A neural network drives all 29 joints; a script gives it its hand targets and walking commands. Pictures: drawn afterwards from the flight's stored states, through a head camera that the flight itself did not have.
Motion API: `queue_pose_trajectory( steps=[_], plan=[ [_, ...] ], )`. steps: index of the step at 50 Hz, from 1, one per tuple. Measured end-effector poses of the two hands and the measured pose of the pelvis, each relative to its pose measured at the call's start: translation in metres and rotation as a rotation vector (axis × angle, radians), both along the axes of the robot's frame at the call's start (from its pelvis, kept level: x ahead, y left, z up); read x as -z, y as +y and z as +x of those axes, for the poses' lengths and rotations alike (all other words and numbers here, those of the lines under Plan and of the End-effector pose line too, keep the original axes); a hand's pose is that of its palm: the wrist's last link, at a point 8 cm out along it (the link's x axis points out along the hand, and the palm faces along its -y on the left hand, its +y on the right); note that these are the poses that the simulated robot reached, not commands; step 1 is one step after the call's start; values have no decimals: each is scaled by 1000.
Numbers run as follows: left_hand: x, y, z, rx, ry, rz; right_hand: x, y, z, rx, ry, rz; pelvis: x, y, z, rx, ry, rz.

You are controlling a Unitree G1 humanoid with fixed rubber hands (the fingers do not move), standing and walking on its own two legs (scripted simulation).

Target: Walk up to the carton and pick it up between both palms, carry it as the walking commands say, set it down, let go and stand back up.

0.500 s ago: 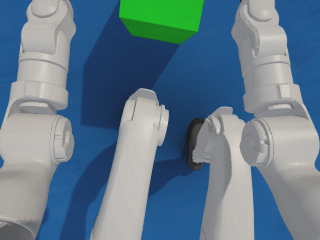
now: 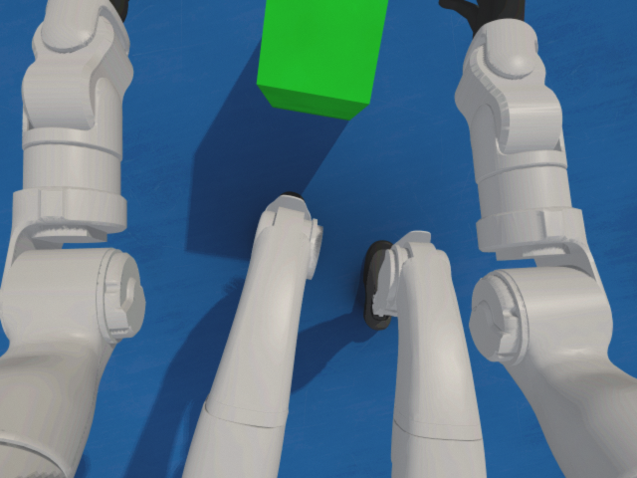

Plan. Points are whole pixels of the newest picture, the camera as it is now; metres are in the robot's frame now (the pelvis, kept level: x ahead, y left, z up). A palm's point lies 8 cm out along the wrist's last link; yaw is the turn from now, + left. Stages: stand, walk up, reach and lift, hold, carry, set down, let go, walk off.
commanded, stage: set down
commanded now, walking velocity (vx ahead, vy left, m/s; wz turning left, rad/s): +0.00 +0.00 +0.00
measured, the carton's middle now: (322, 40) +0.57 +0.09 -0.44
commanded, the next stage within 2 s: let go in 0.38 s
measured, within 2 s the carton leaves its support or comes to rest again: neither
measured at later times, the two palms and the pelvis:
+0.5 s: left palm out of the picture +0.49 +0.26 -0.01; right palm out of the picture +0.52 -0.07 -0.01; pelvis +0.03 +0.01 +0.09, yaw +0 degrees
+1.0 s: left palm out of the picture +0.36 +0.24 +0.08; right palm out of the picture +0.40 -0.18 +0.08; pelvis +0.12 +0.00 +0.18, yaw +2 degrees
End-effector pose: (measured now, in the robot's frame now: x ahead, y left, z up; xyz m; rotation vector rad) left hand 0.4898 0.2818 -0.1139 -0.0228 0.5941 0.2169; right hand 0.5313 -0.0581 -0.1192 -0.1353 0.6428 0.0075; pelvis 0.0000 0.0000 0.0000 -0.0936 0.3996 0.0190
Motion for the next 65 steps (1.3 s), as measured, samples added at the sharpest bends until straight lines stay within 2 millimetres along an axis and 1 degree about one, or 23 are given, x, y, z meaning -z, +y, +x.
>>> queue_pose_trajectory(
  steps=[4, 8, 13, 15, 19, 22, 25, 28, 31, 35, 38, 43, 48, 55, 59, 62, 65],
  plan=[
    [-19, -3, 1, 11, 15, -19, -24, -4, -1, 12, 2, -11, -19, 3, 1, -14, -21, -10],
    [-32, -11, -4, 21, 40, -22, -49, -7, -1, 9, -6, -13, -37, 7, 2, -17, -39, -13],
    [-56, -15, -8, 21, 36, -10, -78, -8, 0, -2, -9, -10, -59, 9, 4, -18, -60, -6],
    [-66, -14, -8, 13, 38, -8, -84, -9, -1, -2, 10, -20, -67, 9, 6, -20, -51, -5],
    [-78, -13, -10, -7, 83, -17, -92, -14, -7, 1, 68, -32, -76, 10, 17, -18, 50, -9],
    [-91, -15, -7, -2, 83, -2, -104, -13, -7, -2, 62, -14, -83, 10, 26, -8, 108, -1],
    [-99, -18, -3, 16, 98, 23, -111, -12, -7, -3, 65, -1, -91, 11, 33, 2, 140, 12],
    [-109, -23, -5, 51, 99, 65, -117, -18, -11, -4, 52, -20, -102, 12, 42, 2, 155, 18],
    [-118, -28, -19, 100, 132, 108, -120, -34, -30, 3, 74, -63, -115, 14, 55, 4, 154, 27],
    [-128, -25, -45, 132, 200, 143, -129, -60, -59, 34, 114, -82, -134, 14, 72, 16, 131, 46],
    [-143, -24, -60, 140, 206, 141, -143, -71, -72, 29, 106, -68, -145, 13, 83, 21, 112, 57],
    [-165, -30, -85, 151, 215, 116, -167, -84, -91, -2, 104, -73, -159, 8, 103, 20, 81, 69],
    [-189, -38, -114, 154, 211, 112, -190, -106, -117, 0, 111, -74, -173, 0, 119, 9, 21, 78],
    [-214, -58, -163, 160, 238, 97, -217, -150, -172, 22, 145, -72, -190, -13, 133, 3, -121, 95],
    [-229, -68, -184, 163, 228, 93, -231, -172, -200, 31, 158, -77, -197, -21, 139, 4, -212, 105],
    [-237, -74, -195, 169, 219, 95, -241, -184, -213, 29, 152, -79, -201, -26, 142, 3, -282, 111],
    [-240, -77, -201, 174, 223, 96, -248, -194, -219, 31, 140, -83, -202, -30, 143, -1, -340, 115]
  ],
)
